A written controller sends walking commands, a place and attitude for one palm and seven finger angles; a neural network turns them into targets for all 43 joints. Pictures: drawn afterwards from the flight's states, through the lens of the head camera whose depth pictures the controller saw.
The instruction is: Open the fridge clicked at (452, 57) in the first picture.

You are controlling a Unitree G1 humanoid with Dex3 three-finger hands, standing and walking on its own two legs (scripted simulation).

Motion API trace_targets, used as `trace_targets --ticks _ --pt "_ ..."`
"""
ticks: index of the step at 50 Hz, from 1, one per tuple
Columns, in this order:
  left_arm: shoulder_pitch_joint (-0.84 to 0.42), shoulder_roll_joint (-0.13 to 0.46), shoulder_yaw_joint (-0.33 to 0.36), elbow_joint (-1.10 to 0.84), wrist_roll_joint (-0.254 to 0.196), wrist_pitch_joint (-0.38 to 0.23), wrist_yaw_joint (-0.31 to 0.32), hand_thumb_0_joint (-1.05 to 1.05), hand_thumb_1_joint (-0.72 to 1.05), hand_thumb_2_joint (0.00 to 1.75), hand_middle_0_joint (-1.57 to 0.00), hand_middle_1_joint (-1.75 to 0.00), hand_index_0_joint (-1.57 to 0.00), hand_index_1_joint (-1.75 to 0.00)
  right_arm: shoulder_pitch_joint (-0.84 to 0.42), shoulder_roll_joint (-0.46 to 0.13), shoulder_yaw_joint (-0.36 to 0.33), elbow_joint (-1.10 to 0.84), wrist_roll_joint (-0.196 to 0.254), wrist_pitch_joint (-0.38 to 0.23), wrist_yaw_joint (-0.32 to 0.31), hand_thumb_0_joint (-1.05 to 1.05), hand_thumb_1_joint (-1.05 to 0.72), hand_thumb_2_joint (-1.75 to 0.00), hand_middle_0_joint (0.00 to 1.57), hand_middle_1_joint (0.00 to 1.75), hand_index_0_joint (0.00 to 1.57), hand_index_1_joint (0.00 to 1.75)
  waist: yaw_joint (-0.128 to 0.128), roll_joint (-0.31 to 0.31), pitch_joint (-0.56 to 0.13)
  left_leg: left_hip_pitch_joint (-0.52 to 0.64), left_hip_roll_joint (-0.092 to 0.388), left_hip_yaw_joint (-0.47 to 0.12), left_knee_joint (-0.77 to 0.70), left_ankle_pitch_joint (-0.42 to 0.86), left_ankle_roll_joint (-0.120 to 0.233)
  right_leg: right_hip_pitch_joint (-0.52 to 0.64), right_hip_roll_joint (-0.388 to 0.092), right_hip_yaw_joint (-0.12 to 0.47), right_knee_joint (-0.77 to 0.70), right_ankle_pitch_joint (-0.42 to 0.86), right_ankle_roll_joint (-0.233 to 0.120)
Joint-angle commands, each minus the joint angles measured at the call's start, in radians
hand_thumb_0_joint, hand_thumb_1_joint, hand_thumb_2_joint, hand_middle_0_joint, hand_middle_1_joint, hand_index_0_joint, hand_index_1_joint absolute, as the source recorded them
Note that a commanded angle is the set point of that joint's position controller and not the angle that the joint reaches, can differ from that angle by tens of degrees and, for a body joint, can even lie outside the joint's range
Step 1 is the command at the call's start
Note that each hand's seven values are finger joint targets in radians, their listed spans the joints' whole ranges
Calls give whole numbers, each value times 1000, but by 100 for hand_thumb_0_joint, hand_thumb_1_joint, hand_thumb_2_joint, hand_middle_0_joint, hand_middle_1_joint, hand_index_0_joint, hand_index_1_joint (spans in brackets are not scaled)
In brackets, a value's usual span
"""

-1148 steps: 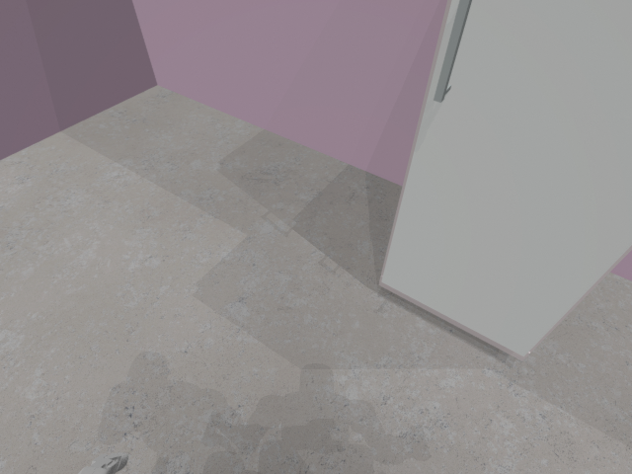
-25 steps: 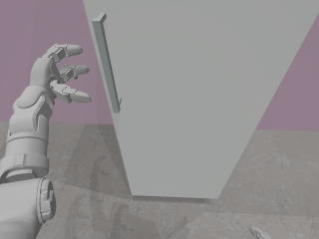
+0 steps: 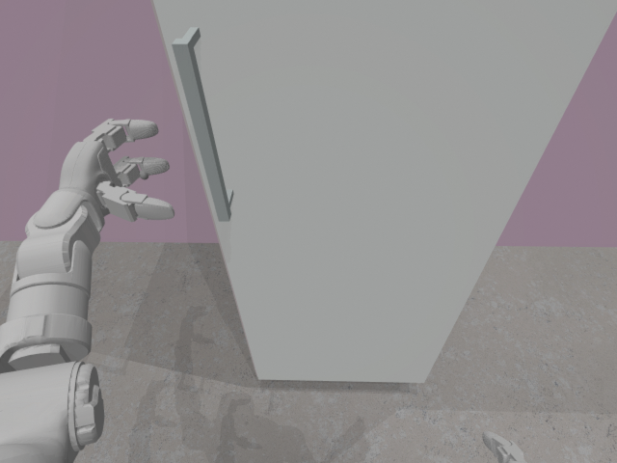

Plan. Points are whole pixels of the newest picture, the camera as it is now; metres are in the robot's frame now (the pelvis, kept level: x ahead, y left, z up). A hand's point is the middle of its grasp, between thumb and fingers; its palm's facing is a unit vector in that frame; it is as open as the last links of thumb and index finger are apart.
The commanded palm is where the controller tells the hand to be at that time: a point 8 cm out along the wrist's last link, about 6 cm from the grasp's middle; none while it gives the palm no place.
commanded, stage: move the hooked fingers beside the handle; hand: left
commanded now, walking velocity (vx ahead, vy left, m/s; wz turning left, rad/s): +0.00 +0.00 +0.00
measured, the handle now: (210, 137) +0.48 +0.14 +0.21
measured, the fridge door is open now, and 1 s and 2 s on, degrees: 0 0 0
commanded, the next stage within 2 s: feel for the door with the fingertips in 0.80 s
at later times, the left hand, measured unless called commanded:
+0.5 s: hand (150, 158) +0.41 +0.20 +0.22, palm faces +0.03 -1.00 +0.00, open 14.0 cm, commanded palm +0.39 +0.26 +0.21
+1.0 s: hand (140, 166) +0.41 +0.22 +0.21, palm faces +0.06 -1.00 -0.01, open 14.0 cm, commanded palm +0.38 +0.26 +0.21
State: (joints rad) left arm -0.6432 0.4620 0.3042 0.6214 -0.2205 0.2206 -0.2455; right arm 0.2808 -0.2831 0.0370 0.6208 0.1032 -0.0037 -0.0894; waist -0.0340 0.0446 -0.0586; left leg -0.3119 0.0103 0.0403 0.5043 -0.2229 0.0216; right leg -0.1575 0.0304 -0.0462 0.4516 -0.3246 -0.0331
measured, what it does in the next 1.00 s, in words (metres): stands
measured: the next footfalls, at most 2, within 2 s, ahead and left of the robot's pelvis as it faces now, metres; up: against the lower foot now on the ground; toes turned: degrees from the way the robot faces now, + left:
none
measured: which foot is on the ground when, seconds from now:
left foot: down 0.00-1.00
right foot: down 0.00-1.00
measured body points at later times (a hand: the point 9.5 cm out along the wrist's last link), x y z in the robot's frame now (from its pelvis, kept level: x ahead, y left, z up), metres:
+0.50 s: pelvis +0.00 -0.01 +0.00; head -0.01 -0.01 +0.45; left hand +0.40 +0.26 +0.22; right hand +0.12 -0.26 -0.10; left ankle +0.02 +0.11 -0.74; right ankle -0.06 -0.10 -0.74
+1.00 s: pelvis -0.01 -0.01 +0.00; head -0.01 -0.02 +0.45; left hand +0.40 +0.27 +0.21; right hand +0.13 -0.27 -0.10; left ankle +0.02 +0.11 -0.74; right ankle -0.06 -0.10 -0.74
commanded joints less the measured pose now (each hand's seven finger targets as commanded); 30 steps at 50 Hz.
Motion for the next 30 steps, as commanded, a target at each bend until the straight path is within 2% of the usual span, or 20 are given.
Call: trace_targets --ticks 1,3,5,6,8,10,12,14,15,16,19,21,22,23,25,26,27,28,29,30 --pt "-619 266 73 -418 -30 -170 10 0 -50 30 -30 -120 -30 -120 -90 -131 -44 -138 -13 -67 -19 0 -90 -90 20 30 20 30 -10 21 -341 374 1 -75 -6 320 37 -93 0 32 -58 393 11" --pt "-632 264 68 -388 -28 -174 13 0 -50 30 -30 -120 -30 -120 -88 -133 -42 -115 -15 -70 -24 0 -90 -90 20 30 20 30 -19 34 -324 368 2 -73 -9 303 37 -100 -1 31 -64 377 11" --pt "-575 257 67 -274 -17 -136 11 0 -50 30 -30 -120 -30 -120 -84 -131 -38 -99 -12 -68 -25 0 -90 -90 20 30 20 30 -9 59 -262 330 0 -73 -16 266 31 -121 -3 27 -69 342 7" --pt "-563 221 32 -226 -11 -110 7 0 -50 30 -30 -120 -30 -120 -86 -132 -35 -95 -10 -66 -24 0 -90 -90 20 30 20 30 -12 66 -230 307 -3 -71 -21 245 29 -134 -5 24 -72 325 6" --pt "-505 196 16 -128 -6 -61 2 0 -50 30 -30 -120 -30 -120 -80 -135 -38 -94 -7 -59 -21 0 -90 -90 20 30 20 30 -6 41 -202 269 -6 -67 -23 222 31 -138 -10 21 -76 318 9" --pt "-469 204 20 -60 -6 -28 -8 0 -50 30 -30 -120 -30 -120 -72 -142 -40 -99 -5 -48 -19 0 -90 -90 20 30 20 30 -2 -15 -185 232 -7 -64 -25 203 31 -133 -13 21 -77 320 12" --pt "-437 229 43 -88 -17 -41 -14 0 -50 30 -30 -120 -30 -120 -71 -145 -46 -120 -4 -45 -16 0 -90 -90 20 30 20 30 13 -58 -227 227 -8 -58 -18 230 35 -84 -18 23 -67 365 14" --pt "-507 218 34 -167 -21 -78 -13 0 -50 30 -30 -120 -30 -120 -83 -137 -46 -133 -6 -48 -16 0 -90 -90 20 30 20 30 5 -44 -259 256 -8 -63 -16 258 36 -82 -14 26 -59 393 13" --pt "-527 238 51 -231 -23 -104 -9 0 -50 30 -30 -120 -30 -120 -84 -137 -46 -141 -8 -51 -14 0 -90 -90 20 30 20 30 11 -36 -297 276 -8 -68 -13 279 36 -67 -12 29 -52 405 11" --pt "-546 234 48 -281 -25 -127 -4 0 -50 30 -30 -120 -30 -120 -93 -132 -46 -146 -8 -54 -15 0 -90 -90 20 30 20 30 7 -22 -316 301 -7 -66 -11 293 38 -66 -10 33 -51 412 12" --pt "-606 244 57 -341 -26 -170 13 0 -50 30 -30 -120 -30 -120 -93 -129 -42 -131 -12 -63 -17 0 -90 -90 20 30 20 30 -4 -3 -320 331 -2 -69 -14 292 40 -75 -6 34 -57 394 12" --pt "-581 279 93 -311 -18 -163 22 0 -50 30 -30 -120 -30 -120 -90 -130 -40 -118 -14 -65 -18 0 -90 -90 20 30 20 30 5 14 -296 325 -1 -68 -18 283 37 -82 -4 33 -63 378 10" --pt "-556 283 89 -315 -13 -157 24 0 -50 30 -30 -120 -30 -120 -89 -134 -41 -119 -14 -63 -18 0 -90 -90 20 30 20 30 13 25 -309 321 -2 -60 -18 285 37 -62 -8 32 -63 378 10" --pt "-538 258 77 -284 -11 -136 24 0 -50 30 -30 -120 -30 -120 -99 -128 -38 -118 -12 -63 -18 0 -90 -90 20 30 20 30 13 42 -278 308 -6 -57 -20 274 38 -73 -9 35 -67 381 10" --pt "-478 248 72 -197 -3 -92 20 0 -50 30 -30 -120 -30 -120 -88 -132 -37 -110 -9 -54 -18 0 -90 -90 20 30 20 30 16 13 -229 264 -7 -57 -28 253 35 -79 -10 28 -69 373 11" --pt "-474 231 52 -184 -3 -74 14 0 -50 30 -30 -120 -30 -120 -92 -134 -37 -113 -6 -50 -17 0 -90 -90 20 30 20 30 13 26 -209 252 -7 -54 -29 244 33 -87 -12 29 -70 371 11" --pt "-420 237 67 -155 -5 -63 11 0 -50 30 -30 -120 -30 -120 -82 -137 -44 -118 -7 -49 -16 0 -90 -90 20 30 20 30 21 -23 -220 246 -9 -50 -24 254 37 -68 -12 24 -70 389 15" --pt "-402 226 55 -151 -10 -49 1 0 -50 30 -30 -120 -30 -120 -93 -138 -42 -125 -4 -46 -16 0 -90 -90 20 30 20 30 20 -23 -205 232 -9 -47 -26 246 38 -71 -15 29 -70 398 18" --pt "-403 260 81 -149 -13 -43 -4 0 -50 30 -30 -120 -30 -120 -84 -142 -43 -127 -4 -44 -16 0 -90 -90 20 30 20 30 22 -47 -219 225 -10 -51 -27 245 38 -62 -15 29 -69 404 19" --pt "-412 261 79 -161 -17 -46 -12 0 -50 30 -30 -120 -30 -120 -88 -141 -44 -133 -3 -42 -17 0 -90 -90 20 30 20 30 19 -56 -220 226 -10 -45 -27 241 39 -61 -16 33 -70 410 22"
